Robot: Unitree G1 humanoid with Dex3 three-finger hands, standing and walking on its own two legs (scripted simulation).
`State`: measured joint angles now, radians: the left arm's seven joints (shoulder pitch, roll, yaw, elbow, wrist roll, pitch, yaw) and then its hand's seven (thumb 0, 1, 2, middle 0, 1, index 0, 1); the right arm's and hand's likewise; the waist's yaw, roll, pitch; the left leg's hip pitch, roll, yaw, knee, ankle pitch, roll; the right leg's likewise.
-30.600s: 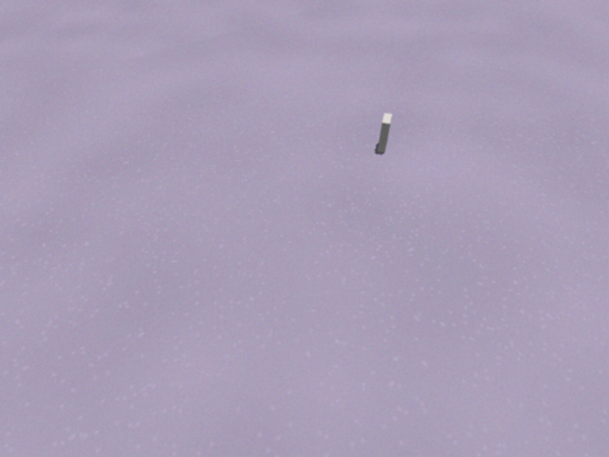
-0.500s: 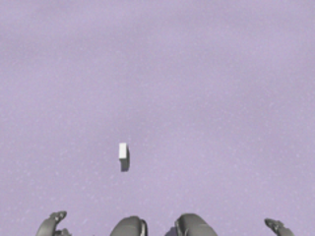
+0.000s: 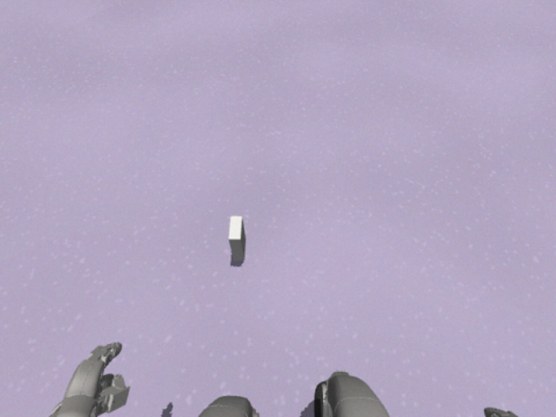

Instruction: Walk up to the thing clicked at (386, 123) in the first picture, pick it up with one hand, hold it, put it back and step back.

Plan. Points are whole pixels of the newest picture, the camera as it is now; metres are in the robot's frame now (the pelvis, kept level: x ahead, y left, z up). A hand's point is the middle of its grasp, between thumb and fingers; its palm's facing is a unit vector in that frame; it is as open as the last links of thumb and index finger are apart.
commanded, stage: step back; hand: left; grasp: from the side
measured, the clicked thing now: (237, 239) +0.69 +0.18 -0.66
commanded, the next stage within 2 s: none
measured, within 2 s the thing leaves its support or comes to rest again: neither
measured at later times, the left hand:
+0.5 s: hand out of the picture -0.09 +0.23 -0.13, palm faces -0.07 -0.92 -0.40, open 7.4 cm
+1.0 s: hand out of the picture -0.23 +0.22 -0.14, palm faces -0.02 -0.94 -0.34, open 7.4 cm
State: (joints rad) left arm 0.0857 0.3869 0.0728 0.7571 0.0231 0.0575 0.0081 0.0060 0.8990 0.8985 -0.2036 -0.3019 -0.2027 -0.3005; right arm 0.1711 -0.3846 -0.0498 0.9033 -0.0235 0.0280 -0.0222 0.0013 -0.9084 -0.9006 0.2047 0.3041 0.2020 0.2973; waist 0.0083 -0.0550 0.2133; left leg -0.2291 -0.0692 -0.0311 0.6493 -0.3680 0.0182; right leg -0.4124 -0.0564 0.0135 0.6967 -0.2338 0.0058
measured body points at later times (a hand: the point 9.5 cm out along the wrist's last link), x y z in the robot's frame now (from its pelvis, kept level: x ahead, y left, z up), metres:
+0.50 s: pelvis -0.17 -0.03 +0.00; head -0.13 -0.05 +0.45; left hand -0.09 +0.28 -0.10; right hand -0.05 -0.35 -0.11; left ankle -0.07 +0.11 -0.67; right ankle -0.18 -0.15 -0.72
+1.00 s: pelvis -0.34 -0.04 +0.01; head -0.28 -0.02 +0.46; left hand -0.23 +0.27 -0.12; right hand -0.23 -0.35 -0.09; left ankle -0.27 +0.09 -0.72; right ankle -0.40 -0.19 -0.65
